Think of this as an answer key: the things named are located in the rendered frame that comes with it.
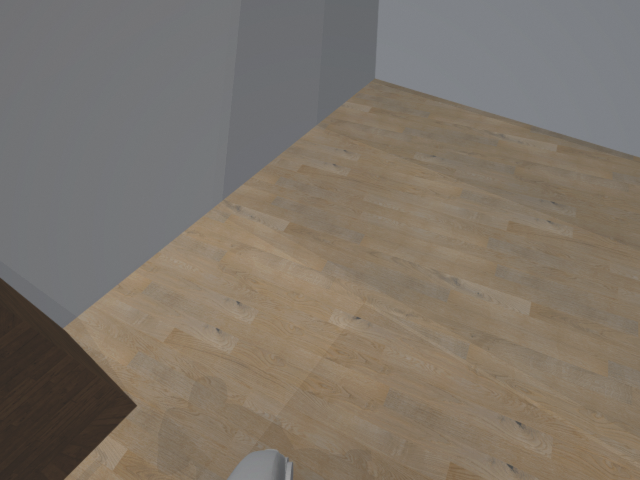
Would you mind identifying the left robot thigh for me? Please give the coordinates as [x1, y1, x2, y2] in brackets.
[227, 450, 293, 480]

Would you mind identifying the cabinet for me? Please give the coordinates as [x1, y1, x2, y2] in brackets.
[0, 278, 137, 480]

